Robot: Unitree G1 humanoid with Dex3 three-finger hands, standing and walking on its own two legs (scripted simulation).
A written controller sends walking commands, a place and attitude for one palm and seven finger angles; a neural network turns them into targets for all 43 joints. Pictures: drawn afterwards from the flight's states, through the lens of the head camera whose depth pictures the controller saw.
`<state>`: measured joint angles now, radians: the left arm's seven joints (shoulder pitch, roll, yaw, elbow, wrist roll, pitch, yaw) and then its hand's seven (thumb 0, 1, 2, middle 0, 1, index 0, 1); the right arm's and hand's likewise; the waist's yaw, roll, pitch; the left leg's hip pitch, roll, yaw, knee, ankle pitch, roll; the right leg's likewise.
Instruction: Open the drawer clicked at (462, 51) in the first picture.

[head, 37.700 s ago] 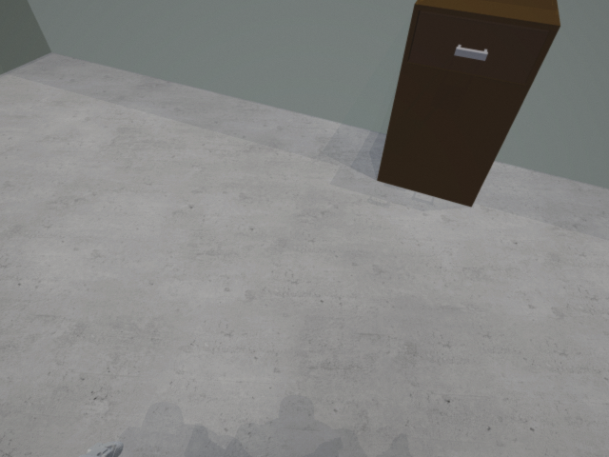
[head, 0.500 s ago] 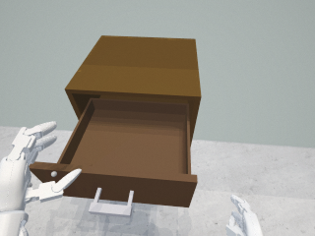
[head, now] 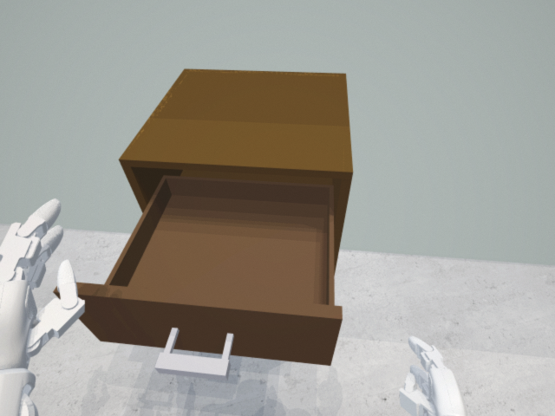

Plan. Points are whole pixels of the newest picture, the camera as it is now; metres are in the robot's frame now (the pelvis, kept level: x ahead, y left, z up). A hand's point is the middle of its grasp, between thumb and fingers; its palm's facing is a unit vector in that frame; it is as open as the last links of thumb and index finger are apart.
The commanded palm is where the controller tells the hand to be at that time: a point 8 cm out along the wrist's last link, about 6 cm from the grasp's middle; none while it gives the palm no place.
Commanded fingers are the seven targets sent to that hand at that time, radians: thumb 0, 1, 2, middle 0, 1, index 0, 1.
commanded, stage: step back with the hand held close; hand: left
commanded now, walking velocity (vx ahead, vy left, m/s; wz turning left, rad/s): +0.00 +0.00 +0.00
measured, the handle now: (197, 351) +0.22 +0.16 -0.06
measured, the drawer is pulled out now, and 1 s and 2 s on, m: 0.30 0.30 0.30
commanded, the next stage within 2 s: stop stepping back and stand still in 1.46 s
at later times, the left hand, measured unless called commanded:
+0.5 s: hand (47, 331) +0.15 +0.25 +0.16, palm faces +0.32 -0.83 -0.44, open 7.5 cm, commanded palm +0.09 +0.30 +0.18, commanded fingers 0.00 0.90 0.90 -0.20 -0.30 -0.20 -0.30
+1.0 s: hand (12, 391) +0.10 +0.25 +0.16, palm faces +0.40 -0.81 -0.42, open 7.5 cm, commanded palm +0.03 +0.29 +0.18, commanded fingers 0.00 0.90 0.90 -0.20 -0.30 -0.20 -0.30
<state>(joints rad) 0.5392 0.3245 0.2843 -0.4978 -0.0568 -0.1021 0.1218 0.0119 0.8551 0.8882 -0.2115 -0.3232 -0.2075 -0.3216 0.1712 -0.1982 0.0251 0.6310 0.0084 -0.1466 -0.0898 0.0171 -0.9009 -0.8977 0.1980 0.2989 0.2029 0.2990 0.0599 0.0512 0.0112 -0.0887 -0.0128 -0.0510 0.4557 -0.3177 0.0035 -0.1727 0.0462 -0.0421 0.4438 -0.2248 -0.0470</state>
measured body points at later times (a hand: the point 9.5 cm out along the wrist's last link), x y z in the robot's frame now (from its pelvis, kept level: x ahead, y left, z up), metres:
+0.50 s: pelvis -0.04 +0.02 -0.01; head -0.02 +0.05 +0.44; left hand +0.13 +0.30 +0.18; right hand +0.13 -0.23 -0.07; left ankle -0.04 +0.12 -0.74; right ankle +0.01 -0.09 -0.74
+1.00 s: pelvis -0.10 +0.01 -0.02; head -0.10 +0.03 +0.43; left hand +0.07 +0.29 +0.18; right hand +0.04 -0.24 -0.09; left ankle -0.04 +0.12 -0.74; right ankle -0.01 -0.09 -0.73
